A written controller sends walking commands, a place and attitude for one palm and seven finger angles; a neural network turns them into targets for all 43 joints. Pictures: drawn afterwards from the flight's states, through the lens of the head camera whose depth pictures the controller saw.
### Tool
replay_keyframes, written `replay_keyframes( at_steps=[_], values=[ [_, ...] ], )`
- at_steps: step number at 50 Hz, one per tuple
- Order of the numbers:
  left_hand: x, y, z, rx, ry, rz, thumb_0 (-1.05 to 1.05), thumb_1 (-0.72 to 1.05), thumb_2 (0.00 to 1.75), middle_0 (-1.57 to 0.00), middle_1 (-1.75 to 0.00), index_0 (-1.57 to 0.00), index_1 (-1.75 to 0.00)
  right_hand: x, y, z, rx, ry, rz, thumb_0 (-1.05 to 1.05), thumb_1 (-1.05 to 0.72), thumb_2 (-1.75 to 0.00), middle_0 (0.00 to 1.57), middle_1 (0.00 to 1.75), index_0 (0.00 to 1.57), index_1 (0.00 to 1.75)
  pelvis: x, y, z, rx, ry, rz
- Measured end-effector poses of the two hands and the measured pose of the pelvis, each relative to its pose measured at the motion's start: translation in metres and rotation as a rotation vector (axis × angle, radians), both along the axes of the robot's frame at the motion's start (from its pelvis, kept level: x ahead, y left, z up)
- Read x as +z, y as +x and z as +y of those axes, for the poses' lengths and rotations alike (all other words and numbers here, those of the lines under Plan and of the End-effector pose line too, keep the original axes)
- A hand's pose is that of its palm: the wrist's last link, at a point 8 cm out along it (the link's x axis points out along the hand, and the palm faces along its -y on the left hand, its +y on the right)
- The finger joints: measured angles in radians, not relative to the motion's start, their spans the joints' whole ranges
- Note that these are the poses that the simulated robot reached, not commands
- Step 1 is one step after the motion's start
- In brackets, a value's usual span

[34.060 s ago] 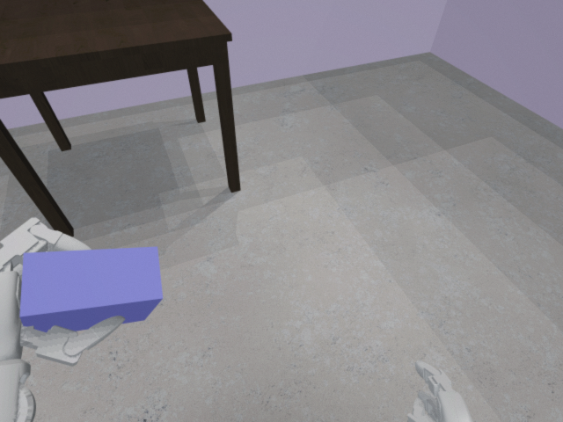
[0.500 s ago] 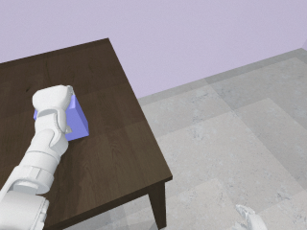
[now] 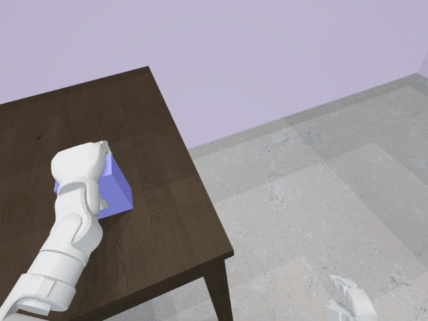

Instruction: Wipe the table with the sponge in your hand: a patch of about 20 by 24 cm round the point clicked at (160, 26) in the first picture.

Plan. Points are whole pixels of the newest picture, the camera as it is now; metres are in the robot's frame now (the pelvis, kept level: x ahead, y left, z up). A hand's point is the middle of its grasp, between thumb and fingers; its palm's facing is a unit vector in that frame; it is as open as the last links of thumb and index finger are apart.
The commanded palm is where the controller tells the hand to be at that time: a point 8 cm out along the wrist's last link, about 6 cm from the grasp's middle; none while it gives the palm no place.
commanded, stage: wipe back along the middle lane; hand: left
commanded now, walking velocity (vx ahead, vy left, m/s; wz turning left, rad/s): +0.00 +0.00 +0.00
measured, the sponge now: (101, 195) +0.34 +0.27 +0.05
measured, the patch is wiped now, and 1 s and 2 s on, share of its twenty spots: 0.85 0.90 0.90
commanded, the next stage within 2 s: slide across to the third lane in 1.16 s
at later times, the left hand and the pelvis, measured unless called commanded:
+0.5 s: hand (97, 196) +0.31 +0.25 +0.09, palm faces +0.07 -0.05 -1.00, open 10.1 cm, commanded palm +0.26 +0.23 +0.13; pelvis -0.01 +0.00 +0.00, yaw +0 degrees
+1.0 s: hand (100, 215) +0.27 +0.23 +0.10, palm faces +0.11 -0.10 -0.99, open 10.1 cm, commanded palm +0.21 +0.21 +0.13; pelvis -0.01 -0.01 +0.00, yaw -1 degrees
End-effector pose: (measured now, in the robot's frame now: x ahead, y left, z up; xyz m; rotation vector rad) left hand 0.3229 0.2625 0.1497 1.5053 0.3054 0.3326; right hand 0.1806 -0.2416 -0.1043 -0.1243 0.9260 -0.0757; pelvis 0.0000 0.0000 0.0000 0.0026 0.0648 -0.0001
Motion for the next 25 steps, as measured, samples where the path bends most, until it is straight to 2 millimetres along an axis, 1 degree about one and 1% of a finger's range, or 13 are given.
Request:
replay_keyframes(
  at_steps=[4, 10, 20, 25],
  values=[
    [-0.001, -0.010, -0.004, -0.002, -0.003, -0.012, 0.00, -0.50, 1.06, -0.71, -1.37, -0.73, -1.36, 0.003, 0.005, 0.005, 0.012, 0.012, -0.024, 0.01, -0.91, -0.90, 0.20, 0.30, 0.20, 0.30, 0.000, -0.002, 0.000, 0.000, 0.001, -0.007],
    [-0.002, -0.019, -0.007, 0.015, -0.011, -0.022, 0.00, -0.50, 1.06, -0.70, -1.38, -0.73, -1.37, 0.007, 0.011, 0.012, 0.029, 0.025, -0.050, 0.01, -0.91, -0.90, 0.20, 0.30, 0.20, 0.30, -0.001, -0.005, -0.001, -0.001, 0.002, -0.015],
    [-0.003, -0.030, -0.016, 0.022, -0.005, -0.033, 0.00, -0.49, 1.06, -0.70, -1.38, -0.72, -1.37, 0.009, 0.013, 0.018, 0.050, 0.040, -0.073, 0.01, -0.91, -0.90, 0.20, 0.30, 0.20, 0.30, -0.002, -0.009, -0.001, 0.001, 0.004, -0.023],
    [-0.002, -0.040, -0.021, 0.006, -0.013, -0.049, 0.00, -0.49, 1.06, -0.70, -1.38, -0.72, -1.37, 0.009, 0.015, 0.019, 0.054, 0.056, -0.087, 0.01, -0.91, -0.90, 0.20, 0.30, 0.20, 0.30, -0.003, -0.008, -0.001, -0.004, 0.004, -0.027]
  ],
)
